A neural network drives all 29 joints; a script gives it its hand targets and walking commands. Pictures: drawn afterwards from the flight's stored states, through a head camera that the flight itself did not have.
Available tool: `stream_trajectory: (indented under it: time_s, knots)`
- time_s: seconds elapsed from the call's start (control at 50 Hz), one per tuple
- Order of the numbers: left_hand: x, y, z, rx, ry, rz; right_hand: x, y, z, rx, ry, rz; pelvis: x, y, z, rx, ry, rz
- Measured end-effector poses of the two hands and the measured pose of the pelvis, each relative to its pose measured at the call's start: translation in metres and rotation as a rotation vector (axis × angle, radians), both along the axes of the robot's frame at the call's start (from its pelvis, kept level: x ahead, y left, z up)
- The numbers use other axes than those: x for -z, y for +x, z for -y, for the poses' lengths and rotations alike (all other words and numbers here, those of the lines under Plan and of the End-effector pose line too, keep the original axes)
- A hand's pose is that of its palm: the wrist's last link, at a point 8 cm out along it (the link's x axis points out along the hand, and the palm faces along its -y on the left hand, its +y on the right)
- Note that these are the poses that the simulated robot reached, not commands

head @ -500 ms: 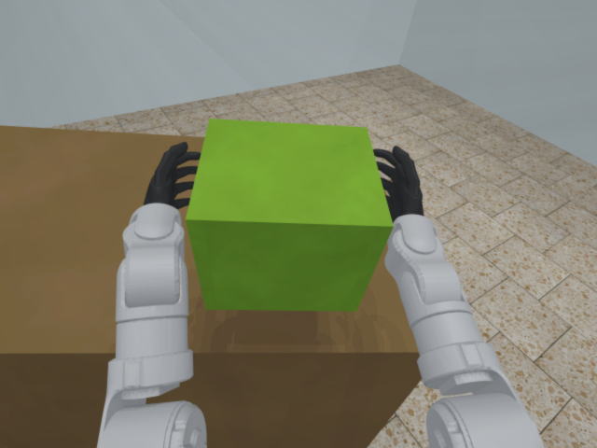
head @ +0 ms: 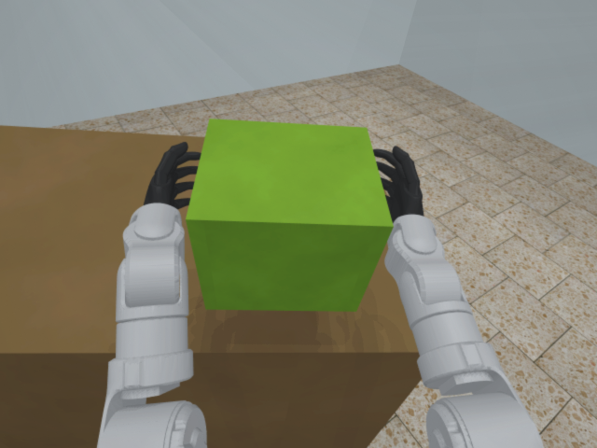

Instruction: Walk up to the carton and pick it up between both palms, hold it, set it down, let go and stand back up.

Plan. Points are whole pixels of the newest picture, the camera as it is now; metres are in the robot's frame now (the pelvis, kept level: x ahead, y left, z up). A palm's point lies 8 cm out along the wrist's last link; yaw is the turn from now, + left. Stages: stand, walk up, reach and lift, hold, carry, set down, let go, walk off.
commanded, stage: hold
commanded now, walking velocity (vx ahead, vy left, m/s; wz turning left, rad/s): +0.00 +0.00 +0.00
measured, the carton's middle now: (285, 218) +0.39 +0.00 +0.13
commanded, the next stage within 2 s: set down in 1.88 s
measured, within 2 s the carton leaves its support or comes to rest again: neither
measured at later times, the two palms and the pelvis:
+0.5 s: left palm (163, 206) +0.36 +0.15 +0.17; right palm (404, 210) +0.36 -0.15 +0.17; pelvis +0.00 +0.00 +0.00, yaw +0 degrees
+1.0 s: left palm (163, 206) +0.36 +0.15 +0.17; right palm (403, 210) +0.36 -0.15 +0.17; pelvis +0.00 +0.00 +0.00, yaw +0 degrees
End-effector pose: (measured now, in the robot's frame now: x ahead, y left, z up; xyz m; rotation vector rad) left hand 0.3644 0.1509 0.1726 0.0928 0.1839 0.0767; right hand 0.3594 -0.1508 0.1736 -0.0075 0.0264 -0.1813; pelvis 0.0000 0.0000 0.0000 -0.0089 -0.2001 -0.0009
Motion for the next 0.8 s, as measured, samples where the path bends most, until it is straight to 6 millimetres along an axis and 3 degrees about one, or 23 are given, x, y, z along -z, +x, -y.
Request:
stream_trajectory:
  time_s: [0.8]
  knots:
    - [0.0000,-0.0001,0.0000,-0.001,0.000,0.000,-0.0002,0.0000,0.0000,-0.001,-0.001,0.000,0.0000,-0.0001,0.0002,0.000,0.000,0.001]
